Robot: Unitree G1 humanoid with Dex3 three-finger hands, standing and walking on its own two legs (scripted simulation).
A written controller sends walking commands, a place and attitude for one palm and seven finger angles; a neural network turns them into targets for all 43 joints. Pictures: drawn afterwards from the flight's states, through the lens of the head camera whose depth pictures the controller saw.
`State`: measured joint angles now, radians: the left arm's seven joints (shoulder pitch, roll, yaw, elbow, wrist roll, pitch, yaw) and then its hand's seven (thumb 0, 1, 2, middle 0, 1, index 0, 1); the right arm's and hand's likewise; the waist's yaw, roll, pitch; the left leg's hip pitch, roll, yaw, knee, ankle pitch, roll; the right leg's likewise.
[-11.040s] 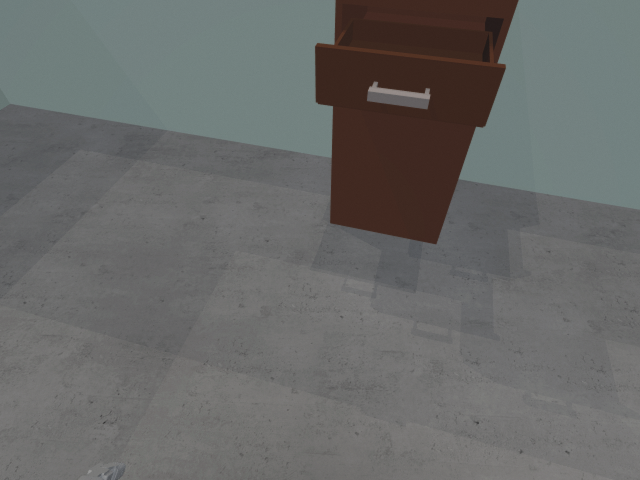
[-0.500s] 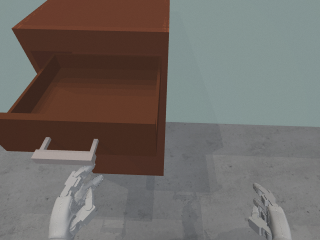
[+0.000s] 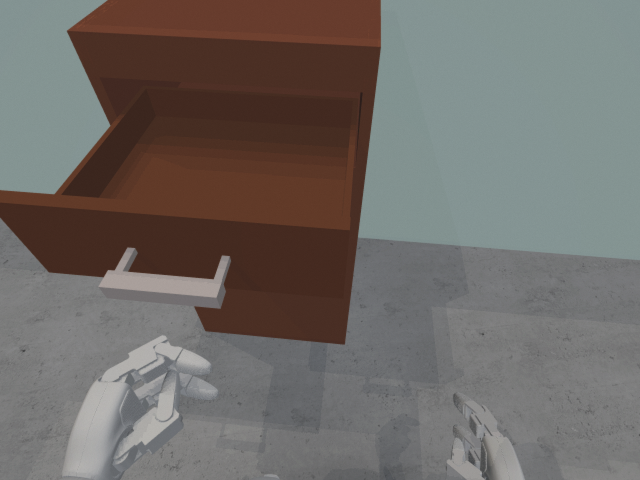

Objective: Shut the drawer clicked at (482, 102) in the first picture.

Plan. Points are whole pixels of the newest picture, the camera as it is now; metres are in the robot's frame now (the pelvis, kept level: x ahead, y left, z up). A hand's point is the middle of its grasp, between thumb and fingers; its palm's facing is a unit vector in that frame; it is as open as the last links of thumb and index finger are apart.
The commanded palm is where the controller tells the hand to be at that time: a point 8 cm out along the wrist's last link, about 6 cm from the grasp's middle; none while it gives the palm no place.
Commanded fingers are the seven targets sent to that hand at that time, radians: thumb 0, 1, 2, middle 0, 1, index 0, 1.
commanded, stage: raise the hand and make a fist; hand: left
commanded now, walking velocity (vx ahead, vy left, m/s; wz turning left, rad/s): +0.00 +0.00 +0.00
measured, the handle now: (170, 274) +0.33 +0.21 +0.09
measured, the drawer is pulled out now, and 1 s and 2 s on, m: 0.29 0.29 0.29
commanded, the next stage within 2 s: bring the fist close to the handle in 1.10 s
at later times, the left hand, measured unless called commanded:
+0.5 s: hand (135, 404) +0.16 +0.17 +0.15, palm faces +0.04 -0.99 -0.14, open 3.1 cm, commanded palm +0.10 +0.23 +0.17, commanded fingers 0.00 0.90 0.90 -1.40 -1.60 -1.40 -1.60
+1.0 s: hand (92, 406) +0.15 +0.19 +0.18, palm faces +0.05 -0.99 -0.15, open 3.3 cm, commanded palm +0.09 +0.23 +0.19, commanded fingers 0.00 0.90 0.90 -1.40 -1.60 -1.40 -1.60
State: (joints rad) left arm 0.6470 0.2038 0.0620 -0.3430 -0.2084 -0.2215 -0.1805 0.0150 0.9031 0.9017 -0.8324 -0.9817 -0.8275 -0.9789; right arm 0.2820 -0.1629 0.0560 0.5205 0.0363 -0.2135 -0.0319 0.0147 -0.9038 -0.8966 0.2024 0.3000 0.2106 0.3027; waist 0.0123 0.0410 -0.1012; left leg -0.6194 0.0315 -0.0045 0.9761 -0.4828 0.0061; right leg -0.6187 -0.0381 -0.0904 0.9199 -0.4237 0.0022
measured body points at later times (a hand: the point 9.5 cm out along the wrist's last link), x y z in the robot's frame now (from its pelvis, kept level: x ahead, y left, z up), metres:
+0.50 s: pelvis +0.02 -0.01 +0.02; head +0.00 -0.02 +0.47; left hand +0.15 +0.22 +0.16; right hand +0.25 -0.20 -0.01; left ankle +0.01 +0.11 -0.69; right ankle +0.02 -0.13 -0.69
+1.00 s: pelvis +0.03 -0.02 +0.04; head -0.02 -0.04 +0.49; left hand +0.14 +0.24 +0.19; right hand +0.24 -0.23 +0.01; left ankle +0.01 +0.11 -0.69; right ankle +0.02 -0.13 -0.69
